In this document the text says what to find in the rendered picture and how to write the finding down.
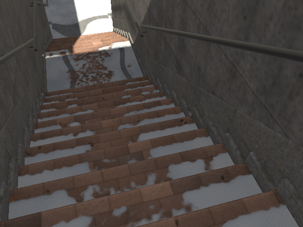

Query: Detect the stairs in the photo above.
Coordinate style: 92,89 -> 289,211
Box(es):
0,76 -> 299,227
47,31 -> 126,49

